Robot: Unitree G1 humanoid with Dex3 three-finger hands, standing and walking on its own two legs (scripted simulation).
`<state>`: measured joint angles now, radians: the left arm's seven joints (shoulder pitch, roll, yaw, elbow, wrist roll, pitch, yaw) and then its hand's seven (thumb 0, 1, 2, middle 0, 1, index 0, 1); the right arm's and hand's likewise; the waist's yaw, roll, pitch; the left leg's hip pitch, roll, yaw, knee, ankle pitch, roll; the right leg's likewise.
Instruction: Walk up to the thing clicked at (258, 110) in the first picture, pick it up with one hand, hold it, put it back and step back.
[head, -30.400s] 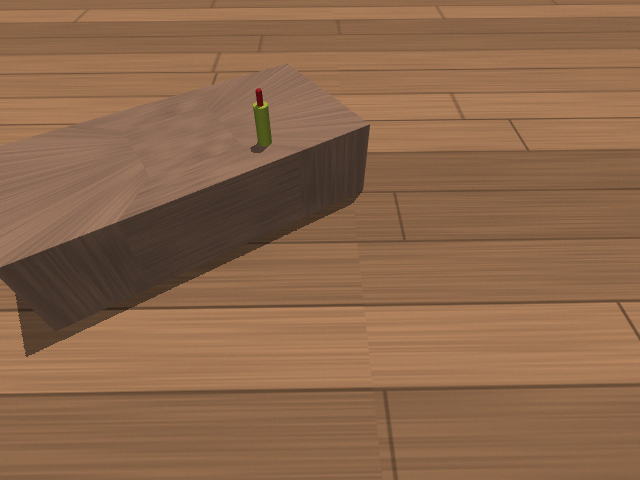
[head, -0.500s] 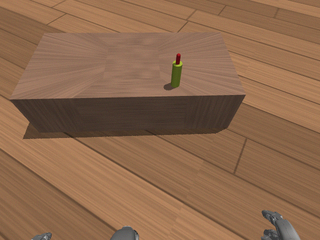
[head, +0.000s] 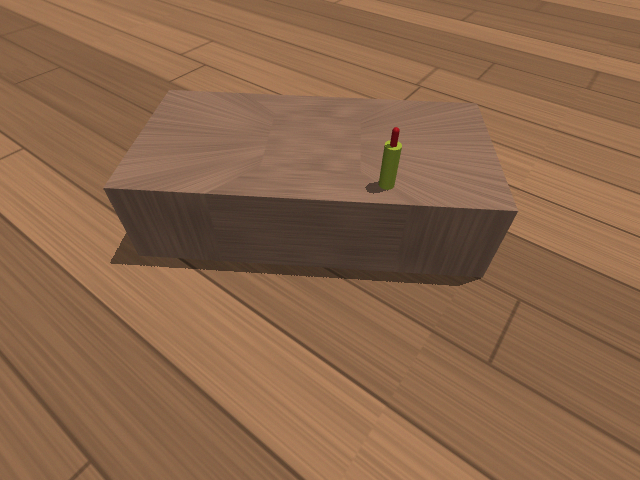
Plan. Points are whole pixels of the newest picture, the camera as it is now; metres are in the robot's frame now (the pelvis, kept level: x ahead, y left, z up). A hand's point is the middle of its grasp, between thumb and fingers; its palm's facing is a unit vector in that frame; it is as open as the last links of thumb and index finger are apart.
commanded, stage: step back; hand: right
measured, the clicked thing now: (391, 158) +1.10 -0.24 -0.29
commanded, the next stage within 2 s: stand in 0.76 s
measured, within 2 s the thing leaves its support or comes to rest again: neither
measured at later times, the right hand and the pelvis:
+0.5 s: hand out of the picture +0.11 -0.25 -0.14, palm faces -0.01 +0.93 -0.36, open 7.4 cm; pelvis +0.03 +0.01 +0.01, yaw -1 degrees
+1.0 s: hand out of the picture +0.13 -0.24 -0.13, palm faces +0.03 +0.94 -0.33, open 7.4 cm; pelvis +0.03 +0.01 +0.02, yaw -2 degrees
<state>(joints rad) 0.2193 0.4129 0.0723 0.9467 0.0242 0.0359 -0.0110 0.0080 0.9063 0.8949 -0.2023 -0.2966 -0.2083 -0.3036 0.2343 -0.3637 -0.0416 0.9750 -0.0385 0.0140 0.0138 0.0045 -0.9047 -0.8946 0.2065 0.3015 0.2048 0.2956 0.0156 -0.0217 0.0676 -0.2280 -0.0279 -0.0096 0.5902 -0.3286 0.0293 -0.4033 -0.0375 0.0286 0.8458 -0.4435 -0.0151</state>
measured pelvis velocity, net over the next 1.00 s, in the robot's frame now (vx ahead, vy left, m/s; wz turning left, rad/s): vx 0.03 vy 0.01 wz -0.03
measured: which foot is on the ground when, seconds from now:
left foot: down 0.00-1.00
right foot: down 0.00-1.00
